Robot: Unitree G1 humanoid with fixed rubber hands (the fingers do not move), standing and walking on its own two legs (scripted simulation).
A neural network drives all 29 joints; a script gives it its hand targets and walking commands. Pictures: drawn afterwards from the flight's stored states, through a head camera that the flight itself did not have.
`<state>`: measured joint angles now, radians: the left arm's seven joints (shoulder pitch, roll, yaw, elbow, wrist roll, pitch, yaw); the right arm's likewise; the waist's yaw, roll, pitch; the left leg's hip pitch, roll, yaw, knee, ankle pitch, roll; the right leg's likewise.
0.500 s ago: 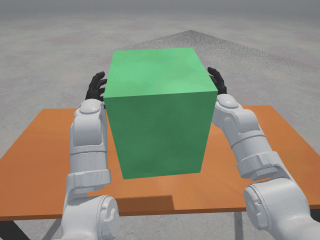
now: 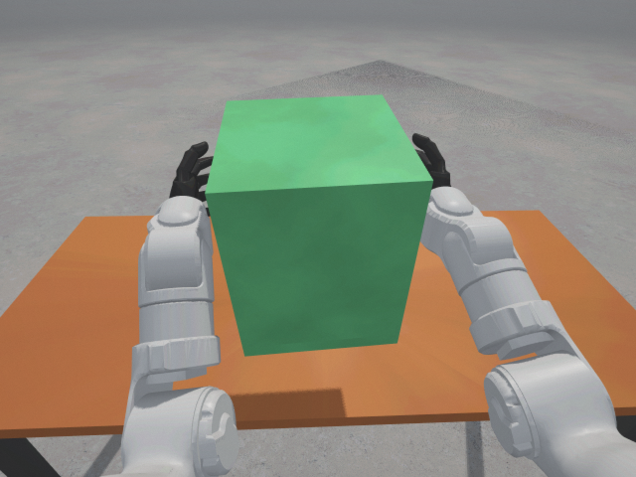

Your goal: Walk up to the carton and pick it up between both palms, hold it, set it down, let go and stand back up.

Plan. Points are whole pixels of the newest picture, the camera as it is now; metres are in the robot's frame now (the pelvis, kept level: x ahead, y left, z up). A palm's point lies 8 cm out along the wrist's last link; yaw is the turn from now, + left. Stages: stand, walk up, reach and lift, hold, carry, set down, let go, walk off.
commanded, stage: hold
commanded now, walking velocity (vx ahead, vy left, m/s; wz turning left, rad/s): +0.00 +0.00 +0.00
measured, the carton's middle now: (313, 224) +0.38 +0.01 +0.20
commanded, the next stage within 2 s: none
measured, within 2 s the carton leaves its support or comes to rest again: neither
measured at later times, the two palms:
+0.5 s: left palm (188, 206) +0.36 +0.15 +0.25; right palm (432, 196) +0.37 -0.14 +0.25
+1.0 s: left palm (188, 212) +0.36 +0.16 +0.24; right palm (429, 199) +0.37 -0.14 +0.24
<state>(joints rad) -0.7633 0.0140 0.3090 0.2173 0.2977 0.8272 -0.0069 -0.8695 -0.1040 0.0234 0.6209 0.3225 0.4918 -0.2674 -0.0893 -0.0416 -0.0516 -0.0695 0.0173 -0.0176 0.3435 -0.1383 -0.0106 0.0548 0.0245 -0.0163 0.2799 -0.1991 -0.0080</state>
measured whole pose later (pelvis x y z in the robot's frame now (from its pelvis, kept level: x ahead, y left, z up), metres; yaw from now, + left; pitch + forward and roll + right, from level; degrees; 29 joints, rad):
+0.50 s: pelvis +0.00 +0.00 +0.00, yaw +0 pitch -8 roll -1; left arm -0.76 0.02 0.30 0.21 0.29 0.82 0.00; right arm -0.87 -0.10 0.02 0.62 0.33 0.48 -0.27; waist -0.09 -0.04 -0.06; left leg -0.07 0.02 -0.01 0.35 -0.14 -0.01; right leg 0.05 0.02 -0.01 0.28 -0.20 -0.01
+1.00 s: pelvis +0.00 -0.01 +0.00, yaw +0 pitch -7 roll -1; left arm -0.75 0.02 0.30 0.23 0.26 0.79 0.01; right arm -0.85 -0.09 0.02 0.61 0.31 0.47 -0.28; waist -0.08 -0.04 -0.05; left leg -0.08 0.02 -0.03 0.34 -0.13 -0.02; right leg 0.04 0.03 -0.03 0.29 -0.20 -0.01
